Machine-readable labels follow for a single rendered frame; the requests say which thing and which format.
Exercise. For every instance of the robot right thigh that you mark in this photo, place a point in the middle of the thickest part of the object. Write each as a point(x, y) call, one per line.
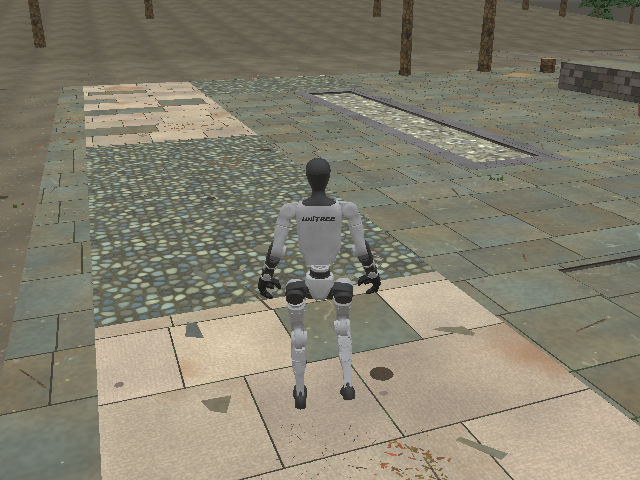
point(342, 293)

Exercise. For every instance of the robot right hand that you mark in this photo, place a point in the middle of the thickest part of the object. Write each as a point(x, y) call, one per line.
point(366, 280)

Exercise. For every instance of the robot left hand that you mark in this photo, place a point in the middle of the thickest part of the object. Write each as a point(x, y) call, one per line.
point(269, 284)

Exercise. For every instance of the right robot upper arm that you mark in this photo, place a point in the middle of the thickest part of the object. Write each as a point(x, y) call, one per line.
point(350, 211)

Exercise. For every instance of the right robot forearm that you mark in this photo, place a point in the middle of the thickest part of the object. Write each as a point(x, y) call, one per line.
point(368, 263)

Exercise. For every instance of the left robot forearm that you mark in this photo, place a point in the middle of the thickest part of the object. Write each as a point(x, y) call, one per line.
point(269, 265)

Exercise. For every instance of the robot right shin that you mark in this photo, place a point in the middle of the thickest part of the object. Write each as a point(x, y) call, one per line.
point(345, 354)

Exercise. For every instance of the left robot upper arm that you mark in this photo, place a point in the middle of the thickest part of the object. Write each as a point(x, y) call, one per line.
point(287, 211)

